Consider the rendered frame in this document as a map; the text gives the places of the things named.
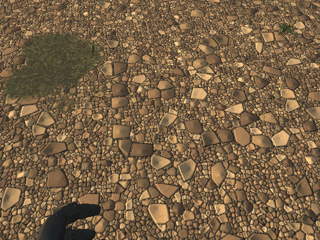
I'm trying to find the robot left hand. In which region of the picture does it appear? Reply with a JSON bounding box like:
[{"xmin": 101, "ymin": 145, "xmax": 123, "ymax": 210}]
[{"xmin": 36, "ymin": 202, "xmax": 107, "ymax": 240}]

